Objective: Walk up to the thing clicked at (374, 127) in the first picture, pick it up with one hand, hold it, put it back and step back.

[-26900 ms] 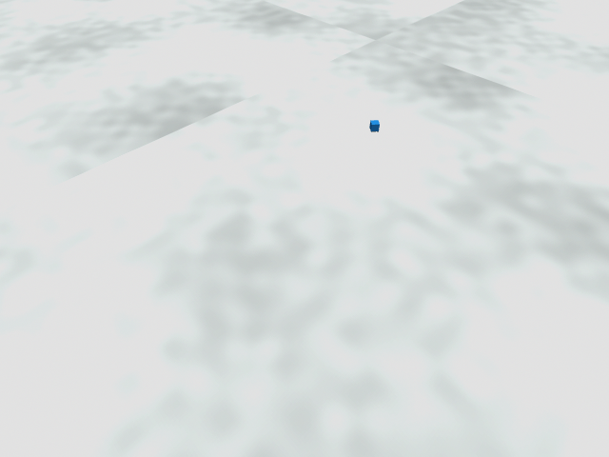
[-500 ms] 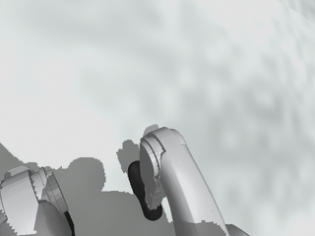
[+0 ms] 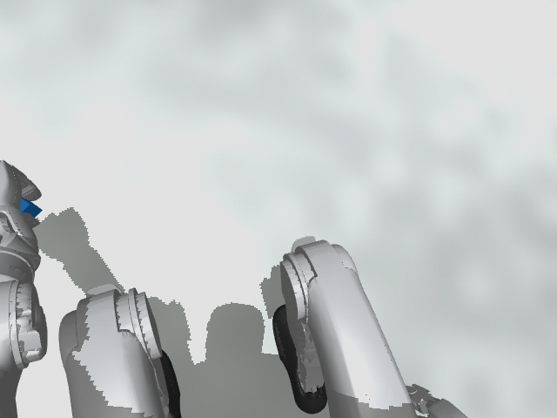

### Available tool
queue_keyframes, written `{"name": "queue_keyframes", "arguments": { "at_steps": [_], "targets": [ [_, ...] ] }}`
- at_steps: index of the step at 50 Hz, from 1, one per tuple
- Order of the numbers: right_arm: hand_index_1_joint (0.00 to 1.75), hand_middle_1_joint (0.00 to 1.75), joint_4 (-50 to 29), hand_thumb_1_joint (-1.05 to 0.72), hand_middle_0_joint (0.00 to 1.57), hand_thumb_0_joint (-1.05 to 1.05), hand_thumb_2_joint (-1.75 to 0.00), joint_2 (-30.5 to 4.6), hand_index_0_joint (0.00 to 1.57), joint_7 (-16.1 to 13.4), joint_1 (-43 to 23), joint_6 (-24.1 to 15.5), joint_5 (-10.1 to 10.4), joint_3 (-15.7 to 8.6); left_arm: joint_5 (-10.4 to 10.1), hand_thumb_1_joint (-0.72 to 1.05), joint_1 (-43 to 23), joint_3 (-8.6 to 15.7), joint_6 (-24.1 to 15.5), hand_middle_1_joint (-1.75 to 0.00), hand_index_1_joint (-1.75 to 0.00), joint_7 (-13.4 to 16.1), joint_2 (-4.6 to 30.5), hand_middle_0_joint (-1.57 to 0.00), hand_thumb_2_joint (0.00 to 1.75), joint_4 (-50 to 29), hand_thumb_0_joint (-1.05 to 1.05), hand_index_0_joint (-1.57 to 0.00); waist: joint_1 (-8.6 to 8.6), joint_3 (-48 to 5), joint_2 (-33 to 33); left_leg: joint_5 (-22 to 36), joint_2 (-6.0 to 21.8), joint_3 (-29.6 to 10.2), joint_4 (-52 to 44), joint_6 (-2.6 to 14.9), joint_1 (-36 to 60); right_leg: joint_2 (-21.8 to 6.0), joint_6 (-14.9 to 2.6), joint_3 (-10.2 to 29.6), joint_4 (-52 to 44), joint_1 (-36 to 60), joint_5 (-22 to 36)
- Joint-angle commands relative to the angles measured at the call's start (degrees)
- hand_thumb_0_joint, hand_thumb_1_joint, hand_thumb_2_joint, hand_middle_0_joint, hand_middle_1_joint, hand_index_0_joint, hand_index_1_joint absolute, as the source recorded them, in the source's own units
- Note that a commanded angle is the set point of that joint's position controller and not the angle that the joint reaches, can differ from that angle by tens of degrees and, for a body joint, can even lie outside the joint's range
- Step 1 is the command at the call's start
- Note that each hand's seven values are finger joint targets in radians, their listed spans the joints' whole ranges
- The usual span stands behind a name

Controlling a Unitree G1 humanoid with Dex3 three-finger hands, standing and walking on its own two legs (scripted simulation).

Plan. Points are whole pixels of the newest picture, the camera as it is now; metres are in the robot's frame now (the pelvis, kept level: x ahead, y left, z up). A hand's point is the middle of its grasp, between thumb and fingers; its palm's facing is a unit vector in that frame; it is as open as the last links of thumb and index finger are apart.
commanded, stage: lift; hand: left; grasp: from above
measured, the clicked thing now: (11, 209) +0.46 +0.32 -0.20
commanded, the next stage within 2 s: hold in 2.00 s
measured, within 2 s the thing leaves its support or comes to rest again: neither
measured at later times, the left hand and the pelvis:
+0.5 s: hand out of the picture +0.42 +0.31 -0.09, palm faces -0.35 -0.24 -0.91, open 5.1 cm; pelvis +0.00 +0.00 +0.04, yaw +3 degrees
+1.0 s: hand out of the picture +0.36 +0.30 +0.10, palm faces -0.35 -0.23 -0.91, open 5.6 cm; pelvis +0.01 +0.00 +0.20, yaw +6 degrees
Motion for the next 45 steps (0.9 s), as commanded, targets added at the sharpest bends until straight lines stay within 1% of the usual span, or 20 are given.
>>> {"name": "queue_keyframes", "arguments": {
  "at_steps": [1, 3, 4, 5, 6, 7, 8, 9, 12, 17, 24, 28, 30, 31, 34, 36, 37, 40, 41, 45],
  "targets": [
    [0.30, 0.30, 0.01, -0.89, 0.20, 0.00, -0.90, -14.10, 0.20, -1.43, 11.83, 0.10, 0.44, -4.52, -0.14, 0.90, -17.88, 0.11, 1.05, -0.12, -0.13, 1.65, 13.74, -1.31, 0.18, -7.72, 0.00, -1.31, -0.56, -38.00, 15.32, 9.10, -1.27, 7.38, -14.19, 2.60, 26.14, 2.10, -4.52, -4.93, -14.30, 21.02, 10.49],
    [0.30, 0.30, 0.25, -0.92, 0.20, 0.00, -0.91, -13.85, 0.20, -1.80, 12.06, 0.25, 0.48, -5.01, -0.42, 0.98, -18.22, -0.15, 1.11, -0.17, -0.14, 0.80, 13.57, -1.37, 0.11, -7.74, 0.00, -1.39, -0.44, -38.01, 14.24, 8.06, -1.35, 7.34, -14.46, 2.66, 25.69, 2.10, -4.51, -4.56, -14.82, 21.18, 9.04],
    [0.30, 0.30, 0.85, -0.88, 0.20, 0.00, -0.89, -13.71, 0.20, -1.81, 13.02, 0.47, 0.42, -5.21, -0.69, 0.90, -16.69, 0.04, 1.31, -0.09, -0.08, 0.25, 13.33, -1.29, 0.15, -6.86, 0.00, -1.31, -0.11, -38.77, 14.08, 8.93, -1.26, 7.70, -14.35, 2.65, 26.52, 2.14, -4.42, -4.29, -15.17, 22.79, 10.03],
    [0.30, 0.30, -0.06, -0.92, 0.20, 0.00, -0.91, -13.42, 0.20, -2.05, 11.99, 0.50, 0.73, -5.30, -1.34, 0.98, -18.26, 0.18, 1.14, -0.16, -0.13, -0.02, 14.02, -1.37, 0.07, -10.36, 0.00, -1.39, 0.76, -40.85, 14.32, 9.40, -1.36, 7.80, -14.53, 2.73, 26.73, 2.06, -4.41, -3.90, -15.47, 23.47, 9.91],
    [0.30, 0.30, 0.26, -0.88, 0.20, 0.00, -0.89, -13.38, 0.20, -2.09, 12.60, 0.63, 0.80, -5.52, -1.25, 0.90, -17.57, -0.25, 1.46, -0.08, -0.07, -0.51, 12.69, -1.29, 0.15, -9.74, 0.00, -1.31, 0.48, -41.97, 14.32, 9.74, -1.43, 7.87, -14.80, 2.70, 27.79, 1.94, -4.45, -4.10, -15.46, 24.17, 10.62],
    [0.30, 0.30, 0.12, -0.92, 0.20, 0.00, -0.91, -13.21, 0.20, -2.34, 11.97, 0.82, 1.30, -5.90, -1.62, 0.98, -17.50, -0.29, 1.54, -0.16, -0.13, -0.98, 12.98, -1.36, 0.07, -10.98, 0.00, -1.39, 1.33, -42.35, 14.45, 9.49, -1.46, 7.92, -15.13, 2.71, 27.64, 1.95, -4.55, -3.97, -15.56, 23.42, 10.10],
    [0.30, 0.30, 0.09, -0.88, 0.20, 0.00, -0.89, -12.94, 0.20, -2.47, 11.97, 1.08, 1.33, -6.07, -1.78, 0.90, -16.71, -1.10, 1.75, -0.08, -0.07, -1.59, 11.84, -1.28, 0.14, -10.24, 0.00, -1.31, 0.82, -41.54, 13.81, 9.26, -1.45, 8.08, -15.24, 2.75, 27.38, 2.06, -4.53, -3.68, -16.15, 24.09, 10.02],
    [0.30, 0.30, 0.27, -0.92, 0.20, 0.00, -0.91, -13.41, 0.20, -2.65, 12.73, 1.20, 1.67, -6.39, -1.58, 0.98, -17.90, -0.88, 1.85, -0.14, -0.11, -2.19, 12.33, -1.36, 0.06, -11.64, 0.00, -1.39, 0.78, -41.42, 13.82, 9.28, -1.59, 8.04, -15.84, 2.73, 28.18, 1.74, -4.58, -3.98, -16.29, 23.25, 10.11],
    [0.30, 0.30, 0.00, -0.91, 0.20, 0.00, -0.90, -12.82, 0.20, -3.23, 12.94, 1.94, 2.32, -7.14, -2.86, 0.98, -17.24, -0.97, 2.32, -0.12, -0.10, -3.71, 11.41, -1.35, 0.10, -14.56, 0.00, -1.37, 2.13, -43.89, 14.08, 10.48, -1.71, 8.56, -16.84, 2.68, 30.25, 1.65, -4.69, -3.44, -17.35, 25.33, 11.38],
    [0.30, 0.30, -0.84, -0.90, 0.20, 0.00, -0.90, -12.12, 0.20, -4.37, 12.15, 3.84, 3.69, -8.26, -2.80, 0.90, -13.49, -1.90, 3.33, -0.12, -0.11, -6.05, 9.20, -1.30, 0.13, -16.09, 0.00, -1.31, 3.50, -43.52, 13.23, 9.53, -1.79, 8.16, -19.58, 2.52, 32.28, 1.34, -5.16, -3.67, -18.13, 24.36, 10.60],
    [0.30, 0.30, -3.43, -0.90, 0.20, 0.00, -0.90, -11.33, 0.20, -6.32, 11.74, 6.39, 5.51, -9.35, -2.98, 0.87, -9.53, -2.82, 4.17, -0.15, -0.14, -9.17, 7.52, -1.26, 0.16, -26.77, 0.00, -1.27, 5.48, -46.44, 12.36, 9.58, -2.08, 8.23, -24.58, 2.66, 36.93, 0.87, -5.12, -2.84, -22.73, 28.98, 10.69],
    [0.30, 0.30, -5.06, -0.90, 0.20, 0.00, -0.90, -10.86, 0.20, -7.91, 10.36, 7.93, 6.64, -9.89, -3.85, 0.81, -5.41, -3.90, 5.42, -0.12, -0.11, -11.01, 5.66, -1.22, 0.16, -30.71, 0.00, -1.23, 5.87, -44.52, 10.24, 6.66, -2.22, 7.66, -28.53, 2.76, 38.58, 0.90, -5.10, -2.33, -26.56, 30.50, 7.59],
    [0.30, 0.30, -6.04, -0.90, 0.20, 0.00, -0.90, -10.15, 0.20, -8.59, 9.48, 8.55, 7.06, -9.98, -4.22, 0.80, -3.45, -5.47, 6.00, -0.12, -0.11, -12.34, 4.35, -1.21, 0.15, -33.83, 0.00, -1.22, 6.33, -44.42, 10.29, 6.26, -2.11, 7.32, -30.82, 2.65, 40.47, 0.98, -5.20, -2.19, -27.80, 31.67, 7.38],
    [0.30, 0.30, -6.61, -0.90, 0.20, 0.00, -0.90, -10.29, 0.20, -9.10, 9.04, 8.88, 7.41, -10.23, -4.52, 0.80, -4.47, -4.96, 6.23, -0.11, -0.11, -12.79, 5.53, -1.22, 0.17, -37.24, 0.00, -1.22, 6.62, -45.32, 10.44, 6.03, -2.01, 6.77, -32.11, 2.61, 42.61, 0.89, -5.19, -2.08, -28.66, 31.86, 7.26],
    [0.30, 0.30, -8.11, -0.90, 0.20, 0.00, -0.90, -8.92, 0.20, -10.70, 7.32, 9.54, 7.77, -10.00, -5.43, 0.79, -0.62, -7.36, 7.53, -0.11, -0.11, -14.29, 2.94, -1.20, 0.14, -39.65, 0.00, -1.21, 6.49, -42.50, 9.03, 3.47, -2.04, 7.65, -34.99, 2.67, 42.78, 1.28, -5.10, -0.86, -33.22, 34.74, 3.59],
    [0.30, 0.30, -8.79, -0.90, 0.20, 0.00, -0.90, -8.40, 0.20, -11.96, 6.31, 9.85, 8.18, -9.87, -6.22, 0.78, -0.25, -6.93, 8.18, -0.11, -0.11, -14.87, 3.68, -1.19, 0.15, -44.74, 0.00, -1.20, 6.97, -43.28, 8.43, 3.08, -2.23, 7.59, -36.87, 2.79, 44.09, 1.19, -4.94, -0.06, -35.84, 37.11, 2.54],
    [0.30, 0.30, -9.03, -0.90, 0.20, 0.00, -0.90, -8.26, 0.20, -12.41, 5.84, 9.97, 8.47, -9.83, -6.25, 0.77, 3.35, -7.36, 8.98, -0.11, -0.10, -15.46, 3.13, -1.19, 0.14, -43.94, 0.00, -1.20, 7.71, -43.07, 8.07, 3.51, -2.09, 7.52, -38.42, 2.62, 46.18, 1.15, -4.94, -0.13, -36.66, 38.86, 3.11],
    [0.30, 0.30, -9.53, -0.89, 0.20, 0.00, -0.90, -7.70, 0.20, -14.14, 4.57, 10.35, 9.24, -9.69, -6.40, 0.77, 5.56, -8.31, 10.86, -0.11, -0.11, -16.60, 2.13, -1.18, 0.14, -48.22, 0.00, -1.19, 8.22, -41.09, 9.60, 3.34, -1.76, 6.61, -43.52, 2.18, 51.18, 0.94, -4.92, -0.53, -39.12, 40.94, 4.16],
    [0.30, 0.30, -9.80, -0.89, 0.20, 0.00, -0.90, -7.36, 0.20, -14.73, 4.44, 10.42, 9.37, -9.74, -6.39, 0.76, 6.75, -9.14, 11.46, -0.10, -0.10, -16.93, 0.40, -1.18, 0.14, -49.30, 0.00, -1.18, 8.15, -41.94, 9.24, 4.33, -1.63, 6.31, -45.20, 2.00, 54.03, 0.96, -4.91, -0.87, -40.10, 42.28, 5.53],
    [0.30, 0.30, -9.77, -0.89, 0.20, 0.00, -0.90, -6.74, 0.20, -17.16, 3.33, 10.54, 10.12, -9.24, -6.90, 0.78, 8.39, -10.64, 14.04, -0.09, -0.09, -17.36, -1.24, -1.21, 0.19, -53.32, 0.00, -1.20, 8.17, -40.92, 9.44, 6.18, -1.42, 6.11, -50.78, 1.61, 61.00, 0.70, -4.73, -0.78, -44.95, 47.12, 7.50]
  ]
}}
